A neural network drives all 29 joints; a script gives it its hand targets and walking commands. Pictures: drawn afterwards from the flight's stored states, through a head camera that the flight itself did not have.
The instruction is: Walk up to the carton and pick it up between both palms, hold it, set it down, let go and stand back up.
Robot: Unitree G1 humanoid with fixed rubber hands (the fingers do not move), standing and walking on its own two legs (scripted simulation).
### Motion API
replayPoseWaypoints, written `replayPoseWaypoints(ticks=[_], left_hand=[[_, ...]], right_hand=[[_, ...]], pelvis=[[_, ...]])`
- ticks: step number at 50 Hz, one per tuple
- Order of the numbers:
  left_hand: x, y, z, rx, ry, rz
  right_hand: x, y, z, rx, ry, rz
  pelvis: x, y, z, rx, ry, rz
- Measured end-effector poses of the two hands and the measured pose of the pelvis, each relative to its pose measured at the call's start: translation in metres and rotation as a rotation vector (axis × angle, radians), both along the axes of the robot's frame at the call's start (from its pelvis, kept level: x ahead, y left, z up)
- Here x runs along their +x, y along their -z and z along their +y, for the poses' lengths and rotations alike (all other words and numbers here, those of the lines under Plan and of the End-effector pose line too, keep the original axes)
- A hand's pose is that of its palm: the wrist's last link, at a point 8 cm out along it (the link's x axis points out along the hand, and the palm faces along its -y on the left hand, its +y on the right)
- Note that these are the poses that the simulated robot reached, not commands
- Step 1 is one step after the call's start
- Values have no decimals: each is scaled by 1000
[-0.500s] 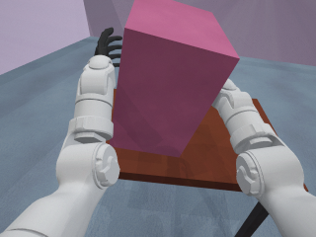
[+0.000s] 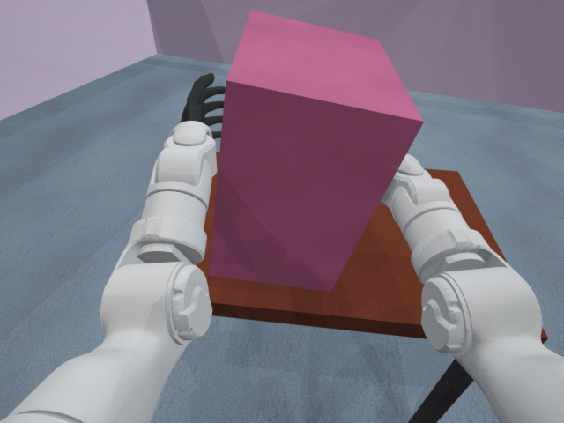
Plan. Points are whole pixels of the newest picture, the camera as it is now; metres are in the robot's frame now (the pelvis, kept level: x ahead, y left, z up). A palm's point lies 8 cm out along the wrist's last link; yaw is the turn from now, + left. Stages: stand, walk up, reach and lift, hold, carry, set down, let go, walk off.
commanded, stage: set down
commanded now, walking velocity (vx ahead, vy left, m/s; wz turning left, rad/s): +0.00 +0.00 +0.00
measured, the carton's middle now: (292, 158) +0.42 -0.05 +0.22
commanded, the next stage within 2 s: none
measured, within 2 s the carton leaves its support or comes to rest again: neither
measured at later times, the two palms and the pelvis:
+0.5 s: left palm (210, 142) +0.44 +0.07 +0.24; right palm (395, 173) +0.39 -0.20 +0.20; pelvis +0.01 +0.00 +0.00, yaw +0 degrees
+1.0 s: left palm (221, 152) +0.45 +0.05 +0.21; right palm (398, 186) +0.39 -0.21 +0.17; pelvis +0.01 +0.00 +0.00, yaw -1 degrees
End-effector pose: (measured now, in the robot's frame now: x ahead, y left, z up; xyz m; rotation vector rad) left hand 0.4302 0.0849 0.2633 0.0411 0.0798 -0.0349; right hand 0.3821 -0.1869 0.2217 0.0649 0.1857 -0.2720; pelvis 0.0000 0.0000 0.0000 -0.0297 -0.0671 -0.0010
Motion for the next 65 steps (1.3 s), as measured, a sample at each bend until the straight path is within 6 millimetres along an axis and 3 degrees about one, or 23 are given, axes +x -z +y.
replayPoseWaypoints(ticks=[48,65], left_hand=[[21,47,-29,-12,42,65],[27,87,-38,-13,58,142]], right_hand=[[6,47,-26,-8,48,49],[11,56,-37,-14,60,12]], pelvis=[[7,-1,-2,9,22,60],[9,-1,-4,18,36,90]])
